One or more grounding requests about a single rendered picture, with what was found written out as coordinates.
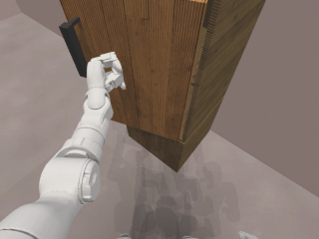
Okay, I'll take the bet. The left robot shin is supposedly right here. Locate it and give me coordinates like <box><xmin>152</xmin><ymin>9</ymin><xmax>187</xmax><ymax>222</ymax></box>
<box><xmin>119</xmin><ymin>234</ymin><xmax>131</xmax><ymax>238</ymax></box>

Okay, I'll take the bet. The left robot hand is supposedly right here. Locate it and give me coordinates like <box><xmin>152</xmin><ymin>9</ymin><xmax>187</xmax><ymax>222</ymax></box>
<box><xmin>87</xmin><ymin>52</ymin><xmax>126</xmax><ymax>93</ymax></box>

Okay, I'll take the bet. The handle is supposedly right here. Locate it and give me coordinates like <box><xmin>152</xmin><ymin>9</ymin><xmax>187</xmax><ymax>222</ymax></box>
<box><xmin>59</xmin><ymin>16</ymin><xmax>88</xmax><ymax>78</ymax></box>

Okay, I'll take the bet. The cupboard door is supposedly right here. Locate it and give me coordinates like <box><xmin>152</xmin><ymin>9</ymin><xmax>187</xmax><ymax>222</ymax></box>
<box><xmin>59</xmin><ymin>0</ymin><xmax>208</xmax><ymax>141</ymax></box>

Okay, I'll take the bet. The left robot forearm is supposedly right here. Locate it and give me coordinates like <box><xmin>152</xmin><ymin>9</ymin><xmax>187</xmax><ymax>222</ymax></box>
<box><xmin>39</xmin><ymin>88</ymin><xmax>114</xmax><ymax>196</ymax></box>

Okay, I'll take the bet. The left robot upper arm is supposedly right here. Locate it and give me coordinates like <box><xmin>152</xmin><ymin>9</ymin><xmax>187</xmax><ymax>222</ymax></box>
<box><xmin>0</xmin><ymin>156</ymin><xmax>101</xmax><ymax>239</ymax></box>

